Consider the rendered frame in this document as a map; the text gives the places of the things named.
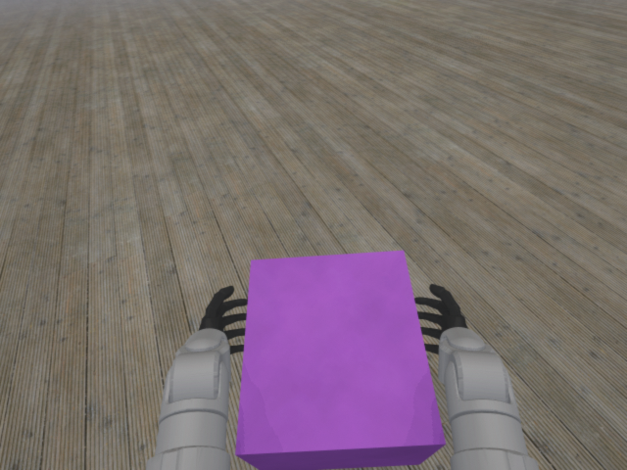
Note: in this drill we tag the right robot forearm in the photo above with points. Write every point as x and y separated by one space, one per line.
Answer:
482 409

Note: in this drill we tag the carton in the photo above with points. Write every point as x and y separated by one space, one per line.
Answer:
335 373

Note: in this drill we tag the left robot hand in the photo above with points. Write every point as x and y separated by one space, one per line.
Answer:
217 308

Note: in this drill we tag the right robot hand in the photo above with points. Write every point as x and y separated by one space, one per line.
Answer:
450 318

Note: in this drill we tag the left robot forearm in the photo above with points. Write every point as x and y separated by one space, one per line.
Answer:
194 411

